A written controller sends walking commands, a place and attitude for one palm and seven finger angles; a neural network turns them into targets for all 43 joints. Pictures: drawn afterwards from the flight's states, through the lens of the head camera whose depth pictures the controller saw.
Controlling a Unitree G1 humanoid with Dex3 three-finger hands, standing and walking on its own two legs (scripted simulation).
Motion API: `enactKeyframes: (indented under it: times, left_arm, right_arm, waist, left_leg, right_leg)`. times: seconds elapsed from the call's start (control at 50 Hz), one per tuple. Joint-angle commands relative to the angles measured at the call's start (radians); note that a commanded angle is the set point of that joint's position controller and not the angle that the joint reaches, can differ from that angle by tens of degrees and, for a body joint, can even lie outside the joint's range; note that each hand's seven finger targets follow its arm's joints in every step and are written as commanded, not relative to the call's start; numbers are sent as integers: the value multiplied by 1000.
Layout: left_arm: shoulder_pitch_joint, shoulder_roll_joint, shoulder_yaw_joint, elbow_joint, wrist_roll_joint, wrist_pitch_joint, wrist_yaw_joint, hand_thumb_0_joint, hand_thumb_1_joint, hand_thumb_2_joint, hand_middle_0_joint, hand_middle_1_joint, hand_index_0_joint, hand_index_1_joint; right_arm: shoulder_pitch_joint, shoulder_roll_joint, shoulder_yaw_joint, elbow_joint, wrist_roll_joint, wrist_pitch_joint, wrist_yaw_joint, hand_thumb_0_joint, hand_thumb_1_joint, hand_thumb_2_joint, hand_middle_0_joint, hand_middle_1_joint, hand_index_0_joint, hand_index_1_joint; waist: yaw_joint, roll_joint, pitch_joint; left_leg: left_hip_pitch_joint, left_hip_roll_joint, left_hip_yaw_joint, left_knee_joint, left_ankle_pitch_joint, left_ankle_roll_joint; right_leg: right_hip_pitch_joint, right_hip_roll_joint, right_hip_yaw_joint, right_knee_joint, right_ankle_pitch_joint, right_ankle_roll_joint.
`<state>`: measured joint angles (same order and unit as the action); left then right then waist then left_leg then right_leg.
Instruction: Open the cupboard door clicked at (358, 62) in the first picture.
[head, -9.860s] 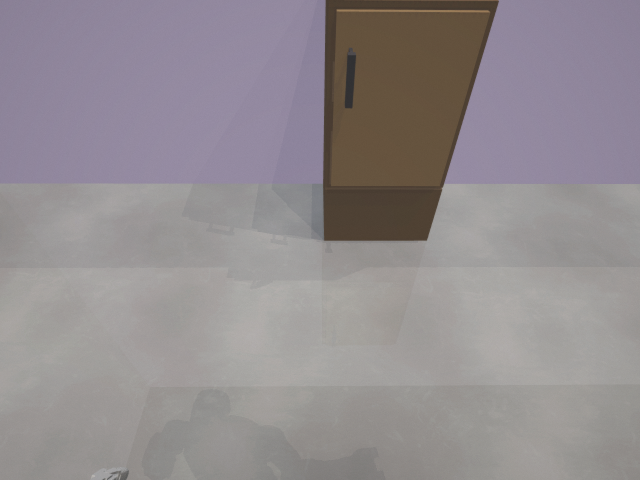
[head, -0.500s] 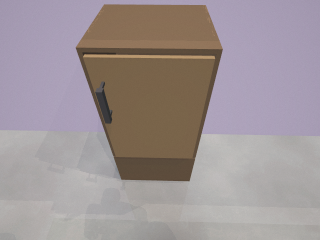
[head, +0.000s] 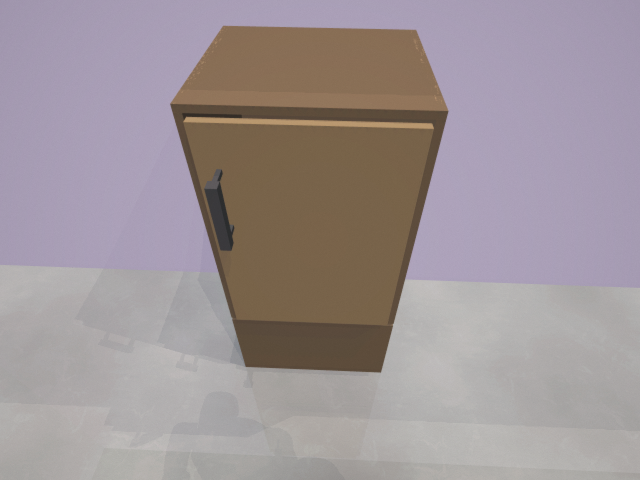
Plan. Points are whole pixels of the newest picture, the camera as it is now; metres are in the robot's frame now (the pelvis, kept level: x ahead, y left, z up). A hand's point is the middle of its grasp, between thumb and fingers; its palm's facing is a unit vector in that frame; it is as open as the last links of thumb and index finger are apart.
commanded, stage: come to a stop and stand still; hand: left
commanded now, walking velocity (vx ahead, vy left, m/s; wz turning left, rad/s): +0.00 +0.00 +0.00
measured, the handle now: (222, 210) +0.58 +0.22 -0.01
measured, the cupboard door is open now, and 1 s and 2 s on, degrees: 0 0 0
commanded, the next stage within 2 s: look again from close up in 0.14 s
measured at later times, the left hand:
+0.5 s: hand out of the picture +0.03 +0.20 -0.16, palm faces +0.03 -0.97 -0.23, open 7.4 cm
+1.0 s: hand out of the picture +0.09 +0.21 -0.10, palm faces +0.23 -0.94 -0.25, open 7.3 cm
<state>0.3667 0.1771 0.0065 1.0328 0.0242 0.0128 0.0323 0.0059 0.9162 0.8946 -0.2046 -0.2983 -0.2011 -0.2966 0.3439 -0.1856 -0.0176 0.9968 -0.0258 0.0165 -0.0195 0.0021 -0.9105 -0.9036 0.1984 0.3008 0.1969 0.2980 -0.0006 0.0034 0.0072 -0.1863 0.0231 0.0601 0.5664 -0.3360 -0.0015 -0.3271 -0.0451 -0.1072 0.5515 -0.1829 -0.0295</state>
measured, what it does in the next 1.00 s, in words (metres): stands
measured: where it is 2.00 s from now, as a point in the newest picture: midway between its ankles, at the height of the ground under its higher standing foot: outside the picture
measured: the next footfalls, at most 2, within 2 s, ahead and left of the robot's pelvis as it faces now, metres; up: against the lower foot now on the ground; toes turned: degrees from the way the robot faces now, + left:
none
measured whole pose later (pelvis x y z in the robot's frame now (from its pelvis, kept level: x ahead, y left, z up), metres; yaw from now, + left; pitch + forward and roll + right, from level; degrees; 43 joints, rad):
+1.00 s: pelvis +0.00 +0.02 +0.00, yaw +0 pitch -2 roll +1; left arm 0.53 0.18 0.01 0.39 -0.12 0.05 0.15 0.05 0.95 0.88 -0.21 -0.31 -0.21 -0.31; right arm 0.41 -0.16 0.01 0.92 0.05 -0.21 -0.07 0.01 -0.91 -0.90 0.20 0.30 0.20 0.30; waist -0.01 0.00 0.00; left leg -0.18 -0.01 0.08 0.53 -0.32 0.01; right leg -0.34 -0.07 -0.07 0.55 -0.18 -0.01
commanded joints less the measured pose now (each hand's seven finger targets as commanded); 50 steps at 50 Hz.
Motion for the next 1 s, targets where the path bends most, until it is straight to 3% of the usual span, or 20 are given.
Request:
enactKeyframes:
  times: [0.0, 0.02, 0.06, 0.08, 0.12, 0.16, 0.2, 0.34, 0.4, 0.58, 0.64, 0.7, 0.84, 0.86, 0.88, 0.9, 0.92, 0.94, 0.96, 0.98]
  left_arm:
    - [-59, 166, 43, -98, -1, -25, 8, 0, 900, 900, -200, -300, -200, -300]
    - [-52, 147, 38, -95, -2, -21, 8, 0, 900, 900, -200, -300, -200, -300]
    - [-38, 136, 36, -86, -4, -21, 5, 0, 900, 900, -200, -300, -200, -300]
    - [-29, 132, 34, -80, -4, -23, 3, 0, 900, 900, -200, -300, -200, -300]
    - [-17, 127, 30, -69, -4, -28, 2, 0, 900, 900, -200, -300, -200, -300]
    - [-19, 131, 31, -62, -6, -32, 2, 0, 900, 900, -200, -300, -200, -300]
    - [-27, 139, 31, -60, -7, -34, 2, 0, 900, 900, -200, -300, -200, -300]
    - [-38, 117, 26, -57, -7, -29, 6, 0, 900, 900, -200, -300, -200, -300]
    - [-33, 111, 24, -47, -7, -32, 7, 0, 900, 900, -200, -300, -200, -300]
    - [-16, 84, 22, -19, -7, -35, 13, 0, 900, 900, -200, -300, -200, -300]
    - [-9, 75, 21, -5, -8, -35, 14, 0, 900, 900, -200, -300, -200, -300]
    - [3, 65, 19, 8, -8, -36, 15, 0, 900, 900, -200, -300, -200, -300]
    - [20, 46, 20, 20, -7, -35, 18, 0, 900, 900, -200, -300, -200, -300]
    - [77, 68, 6, 61, -1, -41, 49, 0, 900, 900, -200, -300, -200, -300]
    - [-699, 225, 43, -1501, -228, -262, 35, 0, 877, 890, -202, -315, -202, -315]
    - [-321, 200, 71, -1256, -143, -197, 105, 0, 853, 880, -203, -330, -203, -330]
    - [-42, -7, -27, -1059, -161, -63, 142, 0, 830, 870, -205, -345, -205, -345]
    - [-4, -121, -102, -1015, -184, -40, 128, 0, 807, 860, -207, -360, -207, -360]
    - [-49, -51, -65, -1097, -207, -87, 117, 0, 783, 850, -208, -375, -208, -375]
    - [-55, -12, -47, -1113, -194, -143, 101, 0, 760, 840, -210, -390, -210, -390]
  right_arm:
    - [88, -105, -26, -60, 4, -21, -5, 0, -900, -900, 200, 300, 200, 300]
    - [98, -84, -18, -53, 1, -23, -2, 0, -900, -900, 200, 300, 200, 300]
    - [71, -107, -19, -57, 1, -30, -5, 0, -900, -900, 200, 300, 200, 300]
    - [49, -120, -19, -61, 2, -33, -7, 0, -900, -900, 200, 300, 200, 300]
    - [25, -132, -18, -64, 5, -39, -7, 0, -900, -900, 200, 300, 200, 300]
    - [22, -137, -17, -58, 7, -43, -8, 0, -900, -900, 200, 300, 200, 300]
    - [24, -140, -16, -49, 7, -41, -8, 0, -900, -900, 200, 300, 200, 300]
    - [27, -115, -9, -17, 8, -34, -3, 0, -900, -900, 200, 300, 200, 300]
    - [30, -103, -7, -2, 9, -31, -3, 0, -900, -900, 200, 300, 200, 300]
    - [49, -72, -6, 46, 13, -30, -4, 0, -900, -900, 200, 300, 200, 300]
    - [51, -66, -4, 60, 14, -32, -5, 0, -900, -900, 200, 300, 200, 300]
    - [61, -55, -4, 72, 15, -30, -7, 0, -900, -900, 200, 300, 200, 300]
    - [79, -39, -5, 89, 15, -28, -8, 0, -900, -900, 200, 300, 200, 300]
    - [-25, -61, 4, 27, 11, -51, -2, 0, -900, -900, 200, 300, 200, 300]
    - [-70, -241, -1, -362, 64, -213, -47, 0, -900, -900, 200, 300, 200, 300]
    - [-160, -160, 16, -295, 73, -312, -77, 0, -900, -900, 200, 300, 200, 300]
    - [-131, -107, -4, -296, 95, -349, -69, 0, -900, -900, 200, 300, 200, 300]
    - [-96, -116, 7, -274, 101, -369, -65, 0, -900, -900, 200, 300, 200, 300]
    - [-117, -154, -6, -322, 102, -395, -68, 0, -900, -900, 200, 300, 200, 300]
    - [-115, -181, -11, -348, 80, -419, -64, 0, -900, -900, 200, 300, 200, 300]
  waist:
    - [-45, -86, 77]
    - [-42, -41, 77]
    - [-20, 58, 115]
    - [-6, 74, 121]
    - [10, 60, 114]
    - [8, 28, 99]
    - [4, -2, 93]
    - [1, 1, 96]
    - [-1, -30, 93]
    - [-4, -17, 86]
    - [-2, 14, 82]
    - [-4, -14, 83]
    - [-5, -6, 100]
    - [32, 2, 81]
    - [-92, 229, -412]
    - [-11, 286, -347]
    - [-44, 188, -98]
    - [-42, 65, 8]
    - [-47, -5, 76]
    - [-66, -78, 61]
  left_leg:
    - [-93, 15, -52, -61, -50, 50]
    - [-93, 27, -63, -100, -57, 54]
    - [-159, 69, -115, -194, -78, 62]
    - [-198, 89, -131, -228, -96, 63]
    - [-225, 95, -139, -248, -82, 58]
    - [-202, 88, -127, -240, -33, 51]
    - [-176, 80, -109, -228, -14, 46]
    - [-163, 81, -105, -254, -34, 40]
    - [-142, 73, -88, -238, -14, 37]
    - [-121, 74, -78, -244, -8, 32]
    - [-115, 78, -81, -252, 1, 33]
    - [-110, 75, -72, -246, 4, 32]
    - [-112, 76, -72, -250, -14, 34]
    - [-117, 108, -14, -111, 140, 7]
    - [63, -12, -59, -220, 168, 3]
    - [3, -5, -40, -235, 113, 1]
    - [-160, 11, -81, -267, -50, -33]
    - [-220, -11, -81, -226, -98, -12]
    - [-259, -18, -106, -176, -134, 3]
    - [-278, -29, -103, -114, -154, 9]
  right_leg:
    - [-74, -126, 231, -249, -349, -36]
    - [-61, -105, 202, -222, -332, -30]
    - [-17, -60, 147, -158, -225, -11]
    - [33, -52, 119, -135, -154, -4]
    - [110, -50, 109, -122, -63, -3]
    - [136, -60, 116, -128, -14, -3]
    - [134, -69, 128, -145, -21, -4]
    - [138, -69, 128, -168, -33, 8]
    - [131, -77, 145, -188, -41, 7]
    - [133, -77, 147, -203, -40, 9]
    - [137, -76, 139, -195, -19, 9]
    - [140, -79, 140, -203, -22, 10]
    - [116, -73, 140, -207, -45, 12]
    - [134, -108, 136, -68, 287, -3]
    - [253, 1, 91, -55, 84, 11]
    - [201, 33, 74, -4, -55, -28]
    - [59, 38, 7, -3, -129, -7]
    - [12, 38, -6, -36, -133, 9]
    - [-41, 35, 11, -52, -210, 18]
    - [-93, 31, 19, -52, -295, 23]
